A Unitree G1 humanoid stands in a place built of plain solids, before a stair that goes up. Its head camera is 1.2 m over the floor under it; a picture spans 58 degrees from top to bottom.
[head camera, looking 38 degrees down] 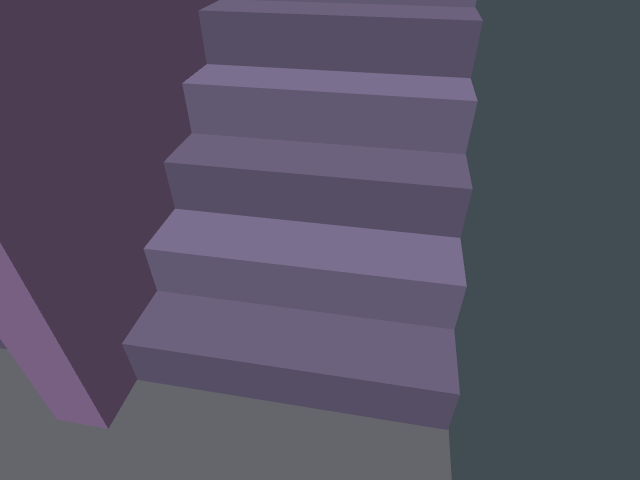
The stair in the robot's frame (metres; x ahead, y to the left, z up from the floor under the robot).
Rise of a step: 0.18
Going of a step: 0.23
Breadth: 0.97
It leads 10 degrees to the right of straight ahead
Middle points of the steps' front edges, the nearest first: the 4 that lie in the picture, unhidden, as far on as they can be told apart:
0.73 0.11 0.18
0.95 0.07 0.36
1.17 0.03 0.54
1.39 -0.01 0.72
